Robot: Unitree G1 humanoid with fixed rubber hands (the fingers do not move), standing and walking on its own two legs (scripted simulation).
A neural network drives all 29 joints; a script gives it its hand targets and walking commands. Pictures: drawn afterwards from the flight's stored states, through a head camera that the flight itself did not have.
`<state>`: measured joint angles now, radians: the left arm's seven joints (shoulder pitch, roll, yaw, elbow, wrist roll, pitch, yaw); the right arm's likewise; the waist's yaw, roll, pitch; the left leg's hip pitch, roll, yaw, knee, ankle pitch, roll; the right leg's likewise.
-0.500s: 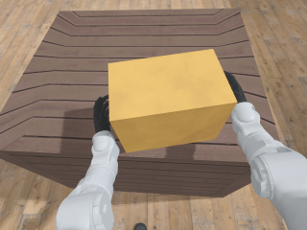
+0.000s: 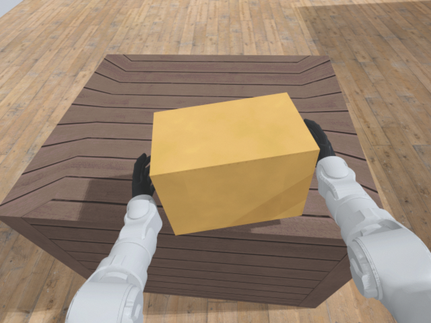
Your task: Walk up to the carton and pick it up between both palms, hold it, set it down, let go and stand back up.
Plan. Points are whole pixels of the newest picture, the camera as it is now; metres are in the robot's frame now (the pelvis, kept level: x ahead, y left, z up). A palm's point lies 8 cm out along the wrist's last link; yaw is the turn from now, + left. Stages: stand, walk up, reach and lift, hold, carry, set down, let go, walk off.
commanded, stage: reach and lift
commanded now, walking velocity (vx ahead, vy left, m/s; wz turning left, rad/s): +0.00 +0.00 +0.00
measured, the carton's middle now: (229, 165) +0.43 +0.03 +0.04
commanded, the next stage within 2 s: hold in 1.86 s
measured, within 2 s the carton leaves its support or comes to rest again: neither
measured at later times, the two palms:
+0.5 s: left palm (127, 158) +0.37 +0.20 +0.14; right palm (347, 141) +0.39 -0.16 +0.17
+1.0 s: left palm (135, 156) +0.37 +0.19 +0.13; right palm (356, 160) +0.37 -0.17 +0.15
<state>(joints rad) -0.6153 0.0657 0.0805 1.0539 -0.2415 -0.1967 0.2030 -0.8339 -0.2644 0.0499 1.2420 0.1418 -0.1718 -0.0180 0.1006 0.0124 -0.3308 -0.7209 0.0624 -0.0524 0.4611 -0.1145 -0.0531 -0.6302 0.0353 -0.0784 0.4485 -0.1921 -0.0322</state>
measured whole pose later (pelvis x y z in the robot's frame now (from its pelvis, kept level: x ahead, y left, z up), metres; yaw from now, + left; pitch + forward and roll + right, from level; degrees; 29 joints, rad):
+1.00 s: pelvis +0.00 +0.03 +0.02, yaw -1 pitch +3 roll -1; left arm -0.55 0.08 0.14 0.54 0.01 0.34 0.15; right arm -0.60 -0.20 -0.06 0.75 0.20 0.17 -0.09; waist -0.03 -0.04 -0.14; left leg -0.29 0.03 0.00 0.33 -0.10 -0.01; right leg -0.20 0.00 -0.03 0.29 -0.15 0.01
